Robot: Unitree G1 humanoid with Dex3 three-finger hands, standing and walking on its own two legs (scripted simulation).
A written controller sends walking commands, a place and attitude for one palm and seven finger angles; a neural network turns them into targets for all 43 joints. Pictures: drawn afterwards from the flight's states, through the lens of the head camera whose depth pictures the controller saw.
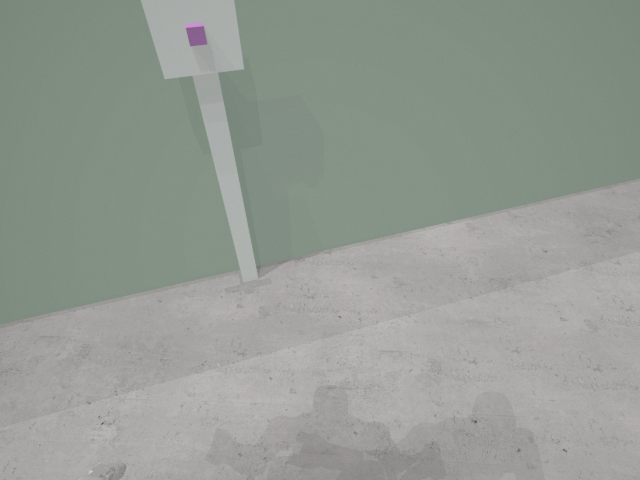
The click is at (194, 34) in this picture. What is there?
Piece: button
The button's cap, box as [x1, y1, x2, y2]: [185, 22, 206, 45]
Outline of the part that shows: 202,22 185,24 190,45 206,44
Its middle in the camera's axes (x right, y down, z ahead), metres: -0.27 -0.43 +0.82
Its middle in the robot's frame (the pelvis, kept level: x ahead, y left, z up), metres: +0.91 +0.31 +0.16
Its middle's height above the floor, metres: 0.93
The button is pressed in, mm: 0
